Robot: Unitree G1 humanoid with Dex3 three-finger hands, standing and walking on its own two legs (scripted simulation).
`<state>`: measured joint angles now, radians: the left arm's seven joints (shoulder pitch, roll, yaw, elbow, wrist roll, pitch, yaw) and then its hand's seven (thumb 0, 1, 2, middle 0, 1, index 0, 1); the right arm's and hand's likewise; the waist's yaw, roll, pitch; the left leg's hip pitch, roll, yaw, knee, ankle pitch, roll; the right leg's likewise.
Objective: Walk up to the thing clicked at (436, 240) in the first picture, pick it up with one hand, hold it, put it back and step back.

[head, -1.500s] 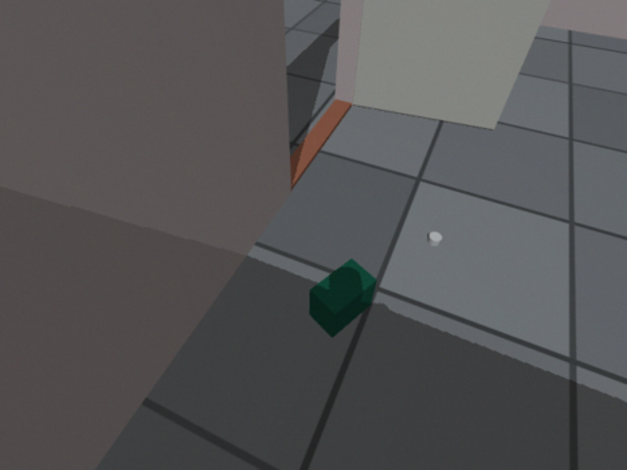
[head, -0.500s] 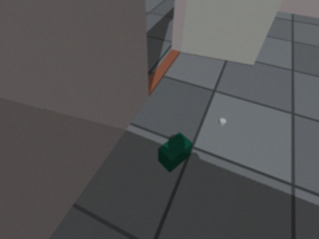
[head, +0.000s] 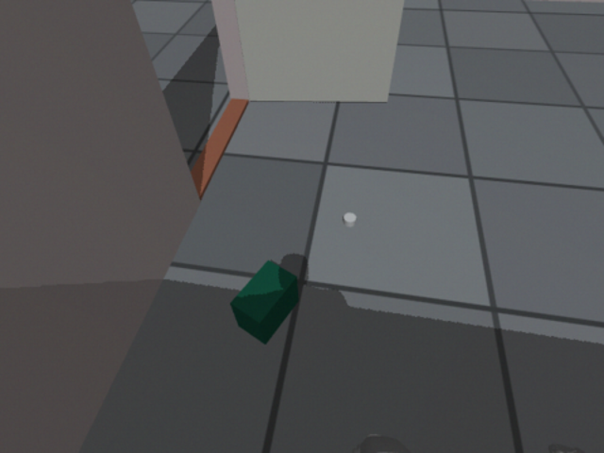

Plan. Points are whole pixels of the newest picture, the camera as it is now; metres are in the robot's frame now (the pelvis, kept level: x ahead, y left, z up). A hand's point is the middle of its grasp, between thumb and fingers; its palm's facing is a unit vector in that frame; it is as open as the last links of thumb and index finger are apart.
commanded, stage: walk up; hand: left
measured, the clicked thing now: (349, 219) +1.09 -0.18 -0.73
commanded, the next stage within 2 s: none
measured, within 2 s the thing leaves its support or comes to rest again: neither
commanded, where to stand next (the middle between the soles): +0.61 -0.19 m, yaw -22 degrees
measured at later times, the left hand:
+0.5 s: hand (193, 311) +0.35 +0.20 -0.11, palm faces -0.32 -0.88 -0.35, open 7.4 cm
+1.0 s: hand (242, 247) +0.51 +0.14 -0.13, palm faces -0.35 -0.86 -0.36, open 7.4 cm
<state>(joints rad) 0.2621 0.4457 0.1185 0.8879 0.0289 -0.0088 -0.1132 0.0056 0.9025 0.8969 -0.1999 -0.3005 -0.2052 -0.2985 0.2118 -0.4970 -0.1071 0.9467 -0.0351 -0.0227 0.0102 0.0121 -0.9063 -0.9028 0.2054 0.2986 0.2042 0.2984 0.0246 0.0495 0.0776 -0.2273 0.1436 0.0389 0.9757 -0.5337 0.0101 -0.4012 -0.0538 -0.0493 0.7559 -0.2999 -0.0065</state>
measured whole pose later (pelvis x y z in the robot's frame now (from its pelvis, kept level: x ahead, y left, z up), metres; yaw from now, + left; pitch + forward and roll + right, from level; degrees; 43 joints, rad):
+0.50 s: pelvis +0.19 -0.04 +0.03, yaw -13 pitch -2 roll +1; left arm 0.24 0.45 0.06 0.84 0.01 -0.03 -0.09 0.01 0.90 0.90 -0.20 -0.30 -0.21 -0.30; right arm 0.40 -0.44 -0.06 0.85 -0.03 -0.11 0.04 0.01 -0.90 -0.90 0.21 0.30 0.21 0.30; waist -0.06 -0.04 0.08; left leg -0.15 0.09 0.16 0.50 -0.31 -0.01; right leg -0.50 -0.06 0.02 0.84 -0.32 -0.01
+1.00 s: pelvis +0.39 -0.11 +0.01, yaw -20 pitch -2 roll +0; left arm 0.37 0.42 0.03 0.83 0.00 -0.05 -0.05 0.01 0.90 0.90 -0.21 -0.30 -0.21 -0.30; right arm 0.29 -0.42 -0.06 0.81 -0.04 -0.09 0.06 0.01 -0.91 -0.90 0.21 0.30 0.21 0.30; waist 0.02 -0.01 0.06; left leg -0.41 0.05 0.09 0.66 -0.19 0.02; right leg -0.25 0.00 0.06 0.80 -0.47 -0.03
